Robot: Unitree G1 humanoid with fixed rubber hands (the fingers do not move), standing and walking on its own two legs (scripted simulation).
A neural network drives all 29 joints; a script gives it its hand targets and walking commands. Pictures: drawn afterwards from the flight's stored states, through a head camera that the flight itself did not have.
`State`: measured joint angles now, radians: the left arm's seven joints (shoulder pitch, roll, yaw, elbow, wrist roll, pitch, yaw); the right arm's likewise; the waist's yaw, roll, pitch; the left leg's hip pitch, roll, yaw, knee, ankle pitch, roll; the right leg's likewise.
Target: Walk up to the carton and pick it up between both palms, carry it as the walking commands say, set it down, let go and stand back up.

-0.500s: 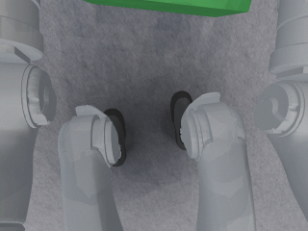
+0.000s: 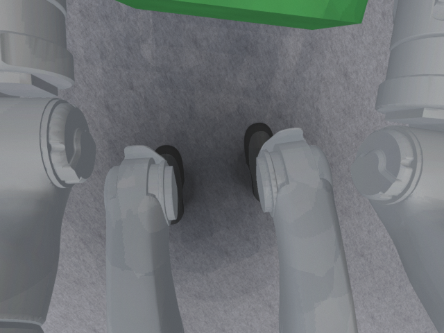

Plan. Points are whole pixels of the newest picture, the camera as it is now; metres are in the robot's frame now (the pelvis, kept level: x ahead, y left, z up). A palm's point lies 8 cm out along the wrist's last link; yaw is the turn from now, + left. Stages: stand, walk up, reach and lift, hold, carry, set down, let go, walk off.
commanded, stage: reach and lift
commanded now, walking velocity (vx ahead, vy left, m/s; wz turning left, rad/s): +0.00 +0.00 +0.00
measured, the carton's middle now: out of the picture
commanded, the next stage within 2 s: none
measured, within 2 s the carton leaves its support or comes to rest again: neither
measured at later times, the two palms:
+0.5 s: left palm out of the picture +0.59 +0.13 -0.07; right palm out of the picture +0.52 -0.24 -0.06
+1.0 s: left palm out of the picture +0.57 +0.13 +0.00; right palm out of the picture +0.50 -0.24 +0.01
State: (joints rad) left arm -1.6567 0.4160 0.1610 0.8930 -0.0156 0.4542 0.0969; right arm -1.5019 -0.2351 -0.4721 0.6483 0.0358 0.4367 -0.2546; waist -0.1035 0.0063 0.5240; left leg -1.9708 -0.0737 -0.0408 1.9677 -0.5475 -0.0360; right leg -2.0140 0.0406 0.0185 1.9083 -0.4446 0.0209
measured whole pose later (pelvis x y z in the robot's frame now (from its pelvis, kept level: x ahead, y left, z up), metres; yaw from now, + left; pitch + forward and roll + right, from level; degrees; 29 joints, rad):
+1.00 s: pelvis -0.01 +0.00 +0.10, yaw +0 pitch +24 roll -1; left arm -1.48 0.36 0.17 0.81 0.01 0.48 0.09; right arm -1.33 -0.19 -0.44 0.57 0.03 0.47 -0.26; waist -0.10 0.01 0.52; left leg -1.59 -0.09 -0.08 1.61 -0.45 -0.04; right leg -1.61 0.06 0.03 1.54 -0.35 0.04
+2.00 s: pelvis -0.01 +0.02 +0.21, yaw +0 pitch +14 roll -2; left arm -1.19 0.27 0.17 0.76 0.03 0.45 0.10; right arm -1.06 -0.14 -0.38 0.54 0.00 0.46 -0.25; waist -0.11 0.03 0.49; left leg -1.10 -0.10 -0.11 1.18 -0.32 -0.01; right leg -1.10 0.05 0.05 1.08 -0.24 0.05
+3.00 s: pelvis +0.12 +0.01 +0.33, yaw +0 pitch +14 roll -1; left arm -0.38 -0.03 0.27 0.59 0.20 0.40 0.04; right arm -0.35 0.09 -0.42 0.47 -0.20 0.40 -0.08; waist -0.12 0.00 -0.15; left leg -0.49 -0.05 -0.11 0.45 -0.19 0.01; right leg -0.51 0.03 0.09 0.37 -0.11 0.03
